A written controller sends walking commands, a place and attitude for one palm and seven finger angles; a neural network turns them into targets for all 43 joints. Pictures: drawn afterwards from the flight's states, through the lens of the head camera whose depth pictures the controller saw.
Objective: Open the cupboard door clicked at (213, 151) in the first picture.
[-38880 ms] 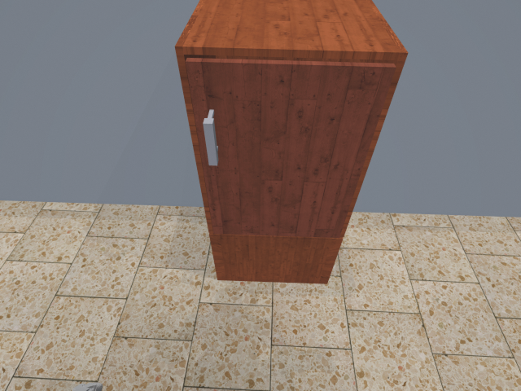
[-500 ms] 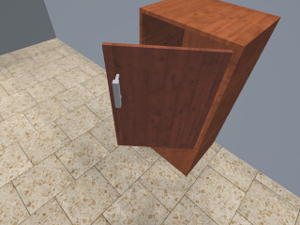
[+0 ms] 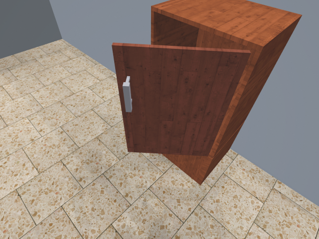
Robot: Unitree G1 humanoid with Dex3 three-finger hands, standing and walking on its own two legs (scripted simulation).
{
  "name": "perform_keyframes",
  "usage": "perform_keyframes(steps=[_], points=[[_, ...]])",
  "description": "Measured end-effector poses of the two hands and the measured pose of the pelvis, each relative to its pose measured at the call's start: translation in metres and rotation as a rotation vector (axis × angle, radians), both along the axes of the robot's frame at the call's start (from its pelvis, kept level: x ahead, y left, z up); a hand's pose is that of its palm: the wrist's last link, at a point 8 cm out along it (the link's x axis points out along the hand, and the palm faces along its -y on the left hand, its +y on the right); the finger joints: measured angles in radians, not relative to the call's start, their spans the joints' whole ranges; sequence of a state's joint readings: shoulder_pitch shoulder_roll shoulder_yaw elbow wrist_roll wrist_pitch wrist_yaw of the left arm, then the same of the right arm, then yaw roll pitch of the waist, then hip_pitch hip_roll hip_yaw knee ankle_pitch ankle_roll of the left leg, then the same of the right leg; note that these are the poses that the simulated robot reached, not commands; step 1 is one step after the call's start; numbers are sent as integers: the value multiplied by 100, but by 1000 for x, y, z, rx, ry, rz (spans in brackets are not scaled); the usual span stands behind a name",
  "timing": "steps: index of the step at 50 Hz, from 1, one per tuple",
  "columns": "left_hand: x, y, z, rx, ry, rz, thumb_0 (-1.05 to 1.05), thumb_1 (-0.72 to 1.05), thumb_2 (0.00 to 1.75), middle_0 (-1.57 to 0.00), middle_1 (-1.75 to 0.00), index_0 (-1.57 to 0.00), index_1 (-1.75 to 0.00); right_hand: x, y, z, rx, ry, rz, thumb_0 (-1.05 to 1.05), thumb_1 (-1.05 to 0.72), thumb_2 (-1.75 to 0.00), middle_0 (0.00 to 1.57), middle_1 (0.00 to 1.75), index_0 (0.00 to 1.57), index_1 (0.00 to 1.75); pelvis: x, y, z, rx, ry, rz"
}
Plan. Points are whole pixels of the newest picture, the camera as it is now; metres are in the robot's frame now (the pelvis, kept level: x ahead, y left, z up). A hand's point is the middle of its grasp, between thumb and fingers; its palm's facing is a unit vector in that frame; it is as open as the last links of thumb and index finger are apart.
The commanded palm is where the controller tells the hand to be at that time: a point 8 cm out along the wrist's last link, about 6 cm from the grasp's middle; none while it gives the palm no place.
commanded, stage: look again from close up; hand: left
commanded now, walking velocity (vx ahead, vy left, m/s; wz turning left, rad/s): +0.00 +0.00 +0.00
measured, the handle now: (128, 94) +0.58 +0.15 +0.02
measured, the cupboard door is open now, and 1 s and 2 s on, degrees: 41 41 41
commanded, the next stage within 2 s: raise the hand with hooked fingers in 0.36 s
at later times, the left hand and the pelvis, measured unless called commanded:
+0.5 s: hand out of the picture -0.01 +0.15 -0.17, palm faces +0.08 -0.98 -0.16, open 7.4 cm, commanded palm +0.10 +0.21 -0.07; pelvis +0.00 +0.00 +0.00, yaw +0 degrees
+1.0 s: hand (88, 229) +0.16 +0.18 -0.05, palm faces +0.18 -0.98 -0.05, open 9.3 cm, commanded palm +0.15 +0.23 -0.03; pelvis +0.01 -0.04 -0.09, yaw +4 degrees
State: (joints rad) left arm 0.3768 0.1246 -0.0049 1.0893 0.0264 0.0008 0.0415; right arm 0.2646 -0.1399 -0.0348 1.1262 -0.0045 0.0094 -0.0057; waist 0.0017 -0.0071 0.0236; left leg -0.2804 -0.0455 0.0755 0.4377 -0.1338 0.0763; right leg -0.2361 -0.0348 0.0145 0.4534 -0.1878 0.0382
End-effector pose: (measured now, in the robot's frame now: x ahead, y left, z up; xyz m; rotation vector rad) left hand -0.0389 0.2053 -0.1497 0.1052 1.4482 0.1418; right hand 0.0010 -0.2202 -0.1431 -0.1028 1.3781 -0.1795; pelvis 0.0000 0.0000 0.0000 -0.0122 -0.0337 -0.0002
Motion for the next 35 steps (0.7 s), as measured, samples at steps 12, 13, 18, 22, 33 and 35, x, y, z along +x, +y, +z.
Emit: perform_keyframes(steps=[12,13,18,22,33,35], points=[[5,-4,0,-5,-13,-2,1,91,90,-20,-30,-20,-30,-2,-1,1,-2,-4,-11,0,-91,-90,20,30,20,30,1,-2,0,0,3,-5],[5,-4,0,-5,-15,-2,1,91,90,-20,-30,-20,-30,-2,-1,1,-1,-4,-11,0,-91,-90,20,30,20,30,1,-2,0,-1,3,-5],[9,-4,0,-2,-23,-4,1,91,90,-20,-30,-20,-30,-4,-1,0,2,0,-13,0,-91,-90,20,30,20,30,1,-3,1,0,3,-5],[12,-5,1,-1,-27,-5,1,91,90,-20,-30,-20,-30,-5,-1,0,5,6,-14,0,-91,-90,20,30,20,30,2,-4,1,0,6,-5],[181,26,132,143,-1108,75,4,89,87,-21,-34,-20,-34,93,-41,25,-117,-585,109,1,-92,-90,20,30,20,30,-5,-11,-25,-10,44,71],[208,16,147,68,-1327,20,3,85,85,-20,-37,-20,-36,123,-50,31,-137,-698,149,1,-91,-90,20,30,20,30,-9,-14,-38,-11,93,61]])
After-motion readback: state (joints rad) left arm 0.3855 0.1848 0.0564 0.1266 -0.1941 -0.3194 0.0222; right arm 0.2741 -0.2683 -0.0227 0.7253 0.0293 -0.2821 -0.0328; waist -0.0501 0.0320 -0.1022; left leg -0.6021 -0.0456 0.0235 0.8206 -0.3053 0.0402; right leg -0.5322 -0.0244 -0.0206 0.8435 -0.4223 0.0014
